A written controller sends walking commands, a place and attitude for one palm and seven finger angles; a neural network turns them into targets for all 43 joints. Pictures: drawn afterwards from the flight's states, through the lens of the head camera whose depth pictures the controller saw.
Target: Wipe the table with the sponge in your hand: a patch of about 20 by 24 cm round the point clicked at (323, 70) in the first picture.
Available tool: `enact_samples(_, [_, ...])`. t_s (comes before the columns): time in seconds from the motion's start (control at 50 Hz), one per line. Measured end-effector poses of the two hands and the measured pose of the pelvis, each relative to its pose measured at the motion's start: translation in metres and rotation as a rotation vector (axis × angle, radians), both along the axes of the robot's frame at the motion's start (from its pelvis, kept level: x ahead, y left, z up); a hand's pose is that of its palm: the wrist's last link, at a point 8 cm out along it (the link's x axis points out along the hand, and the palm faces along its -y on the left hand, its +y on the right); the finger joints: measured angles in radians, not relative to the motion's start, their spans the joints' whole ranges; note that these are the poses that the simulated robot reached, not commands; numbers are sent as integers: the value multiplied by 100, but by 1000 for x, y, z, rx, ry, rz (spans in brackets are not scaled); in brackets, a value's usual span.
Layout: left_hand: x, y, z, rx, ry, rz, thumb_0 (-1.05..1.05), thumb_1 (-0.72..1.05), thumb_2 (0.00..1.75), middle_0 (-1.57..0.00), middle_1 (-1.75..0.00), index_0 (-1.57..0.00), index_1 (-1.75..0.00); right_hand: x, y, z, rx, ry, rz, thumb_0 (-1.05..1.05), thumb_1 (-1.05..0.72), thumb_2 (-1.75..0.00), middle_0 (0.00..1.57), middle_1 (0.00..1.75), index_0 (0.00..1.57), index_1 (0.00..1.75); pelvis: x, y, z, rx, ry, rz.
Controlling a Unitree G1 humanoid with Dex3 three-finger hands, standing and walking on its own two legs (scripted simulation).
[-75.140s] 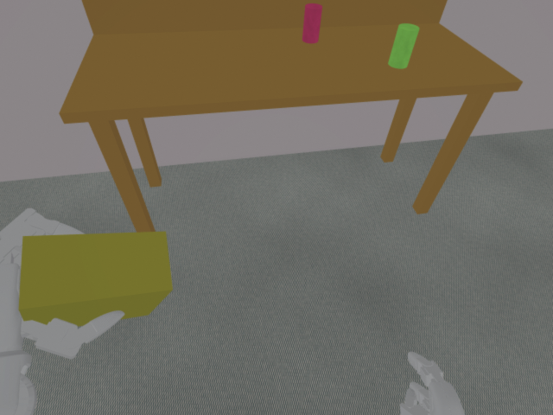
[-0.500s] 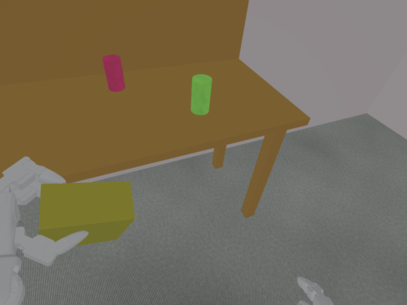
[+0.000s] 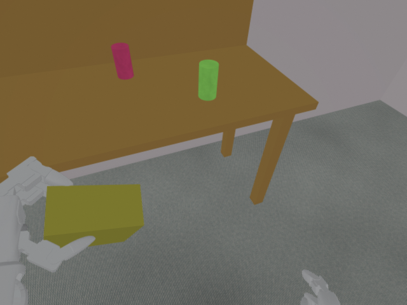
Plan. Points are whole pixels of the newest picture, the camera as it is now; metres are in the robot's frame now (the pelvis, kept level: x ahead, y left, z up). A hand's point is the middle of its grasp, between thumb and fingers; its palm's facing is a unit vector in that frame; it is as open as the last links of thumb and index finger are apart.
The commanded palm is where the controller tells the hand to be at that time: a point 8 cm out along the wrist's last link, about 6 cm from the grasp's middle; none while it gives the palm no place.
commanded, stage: stand and wait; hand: left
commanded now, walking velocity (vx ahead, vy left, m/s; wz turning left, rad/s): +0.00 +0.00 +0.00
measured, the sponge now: (106, 217) +0.23 +0.18 +0.11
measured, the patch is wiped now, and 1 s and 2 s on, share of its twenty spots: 1.00 1.00 1.00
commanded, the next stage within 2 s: none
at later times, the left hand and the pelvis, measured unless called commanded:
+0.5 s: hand (47, 198) +0.23 +0.25 +0.17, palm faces +0.37 -0.84 -0.41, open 10.5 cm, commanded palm +0.18 +0.29 +0.19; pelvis +0.02 +0.01 +0.01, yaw +0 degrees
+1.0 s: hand (33, 204) +0.22 +0.26 +0.17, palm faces +0.38 -0.84 -0.39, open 10.5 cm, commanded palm +0.17 +0.30 +0.19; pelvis +0.01 +0.02 +0.01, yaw +0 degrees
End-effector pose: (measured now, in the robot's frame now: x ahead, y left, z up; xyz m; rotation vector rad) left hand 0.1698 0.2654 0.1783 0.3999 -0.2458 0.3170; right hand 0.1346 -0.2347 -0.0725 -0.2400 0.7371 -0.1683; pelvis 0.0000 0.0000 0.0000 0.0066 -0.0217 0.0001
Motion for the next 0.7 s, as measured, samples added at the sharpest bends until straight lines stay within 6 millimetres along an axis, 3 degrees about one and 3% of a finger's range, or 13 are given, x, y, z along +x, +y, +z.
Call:
enact_samples(0.12, [8, 3, 9, 86, -2, 30, -1, -59, 104, -74, -135, -74, -139, 11, 6, -6, 64, -18, 5, 2, -90, -89, 21, 30, 20, 30, 6, -6, -2, 21, -10, 3])
enact_samples(0.2, [11, 5, 4, 69, 28, 61, -1, -59, 104, -74, -135, -74, -139, 23, 5, -12, 84, 13, 30, 2, -90, -89, 21, 30, 20, 30, 9, -8, 0, -6, -9, 16])
enact_samples(0.32, [13, 7, -3, 26, 59, 46, -1, -59, 104, -74, -135, -74, -139, 38, 3, -1, 37, 5, 41, 2, -90, -89, 21, 30, 20, 30, 15, -1, 4, -11, -1, 10])
enact_samples(0.5, [20, 21, 4, 52, 57, 52, -1, -59, 104, -74, -135, -74, -139, 61, 13, 16, 23, -47, 46, 2, -90, -89, 21, 30, 20, 30, 18, 8, 9, -8, -4, -2])
enact_samples(0.7, [17, 28, 1, 24, 66, 44, -1, -59, 104, -74, -135, -74, -139, 61, 28, 21, 35, -58, 58, 1, -90, -89, 21, 30, 20, 30, 16, 17, 11, -13, -7, -4])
